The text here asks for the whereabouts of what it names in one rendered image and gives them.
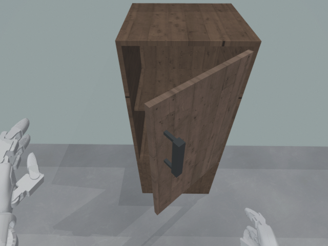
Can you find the right robot hand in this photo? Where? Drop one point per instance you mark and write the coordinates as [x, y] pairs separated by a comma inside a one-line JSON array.
[[263, 236]]

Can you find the cupboard door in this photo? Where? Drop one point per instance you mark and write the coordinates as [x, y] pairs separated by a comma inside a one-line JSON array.
[[198, 111]]

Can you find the robot left forearm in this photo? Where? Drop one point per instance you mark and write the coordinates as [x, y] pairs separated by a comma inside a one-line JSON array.
[[8, 236]]

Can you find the left robot hand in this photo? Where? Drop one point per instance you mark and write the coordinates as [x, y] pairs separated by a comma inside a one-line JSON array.
[[12, 146]]

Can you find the handle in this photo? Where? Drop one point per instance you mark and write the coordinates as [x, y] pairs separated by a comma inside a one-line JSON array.
[[178, 147]]

